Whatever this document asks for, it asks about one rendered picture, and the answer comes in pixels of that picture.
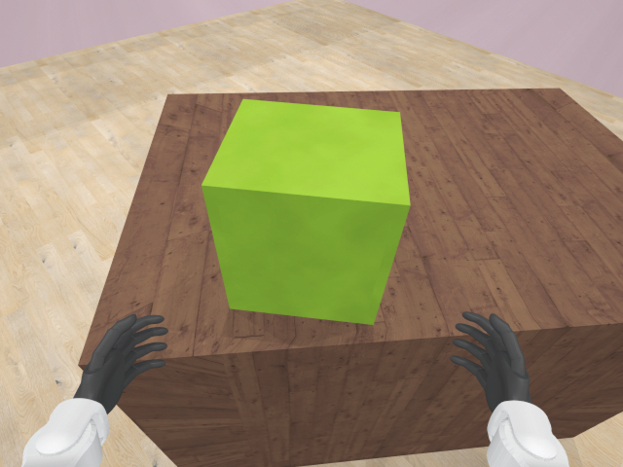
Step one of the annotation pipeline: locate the right robot forearm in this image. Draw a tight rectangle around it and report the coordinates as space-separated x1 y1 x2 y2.
487 401 569 467

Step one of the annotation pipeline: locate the left robot forearm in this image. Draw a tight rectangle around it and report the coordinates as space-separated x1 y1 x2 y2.
21 398 110 467

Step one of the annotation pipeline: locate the pedestal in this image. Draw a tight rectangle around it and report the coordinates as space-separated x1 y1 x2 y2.
78 88 623 467

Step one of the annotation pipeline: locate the carton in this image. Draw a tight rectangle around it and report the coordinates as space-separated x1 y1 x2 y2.
202 99 411 325

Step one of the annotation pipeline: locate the robot right hand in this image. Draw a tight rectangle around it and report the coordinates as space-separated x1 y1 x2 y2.
450 311 532 413

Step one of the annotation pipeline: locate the robot left hand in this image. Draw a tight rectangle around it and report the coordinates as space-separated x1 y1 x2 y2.
73 314 168 414

